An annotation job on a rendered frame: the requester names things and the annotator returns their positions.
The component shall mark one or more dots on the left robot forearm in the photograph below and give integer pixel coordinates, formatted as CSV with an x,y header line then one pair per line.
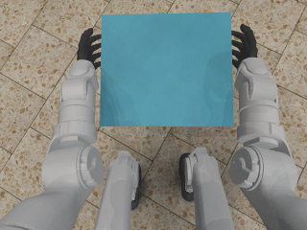
x,y
77,108

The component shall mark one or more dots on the right robot forearm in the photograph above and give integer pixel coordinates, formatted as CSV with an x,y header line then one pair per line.
x,y
258,108

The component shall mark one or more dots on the carton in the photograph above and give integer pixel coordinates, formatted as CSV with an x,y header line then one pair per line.
x,y
166,70

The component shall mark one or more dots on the robot left foot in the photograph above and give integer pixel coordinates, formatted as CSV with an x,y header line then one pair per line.
x,y
134,203

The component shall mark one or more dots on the robot left hand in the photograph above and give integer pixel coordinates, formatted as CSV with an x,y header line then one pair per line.
x,y
86,49

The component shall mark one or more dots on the right robot shin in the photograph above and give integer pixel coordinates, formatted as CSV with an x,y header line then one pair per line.
x,y
199,150

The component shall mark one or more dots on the right robot upper arm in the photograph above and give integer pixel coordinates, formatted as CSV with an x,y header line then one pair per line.
x,y
268,178

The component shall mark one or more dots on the robot right hand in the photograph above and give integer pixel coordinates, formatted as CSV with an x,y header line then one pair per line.
x,y
247,47

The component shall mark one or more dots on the left robot upper arm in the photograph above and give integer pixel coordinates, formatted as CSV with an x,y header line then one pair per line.
x,y
69,176

